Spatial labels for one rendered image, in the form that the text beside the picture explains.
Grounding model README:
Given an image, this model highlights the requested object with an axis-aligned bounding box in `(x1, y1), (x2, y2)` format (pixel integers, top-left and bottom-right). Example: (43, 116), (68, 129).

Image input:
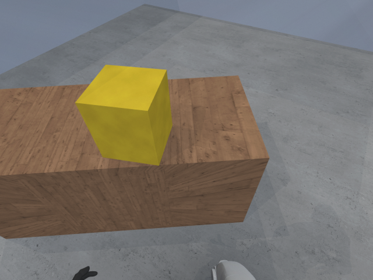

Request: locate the robot left hand
(73, 266), (97, 280)

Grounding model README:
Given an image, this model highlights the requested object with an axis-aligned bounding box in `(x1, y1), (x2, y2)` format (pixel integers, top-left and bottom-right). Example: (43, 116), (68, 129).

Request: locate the pedestal
(0, 75), (270, 239)

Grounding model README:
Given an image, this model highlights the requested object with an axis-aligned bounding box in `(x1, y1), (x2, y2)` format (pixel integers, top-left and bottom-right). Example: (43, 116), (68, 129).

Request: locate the right robot thigh
(211, 261), (256, 280)

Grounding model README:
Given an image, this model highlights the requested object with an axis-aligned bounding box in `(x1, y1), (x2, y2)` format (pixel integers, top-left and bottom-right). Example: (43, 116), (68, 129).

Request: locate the carton
(75, 65), (173, 166)

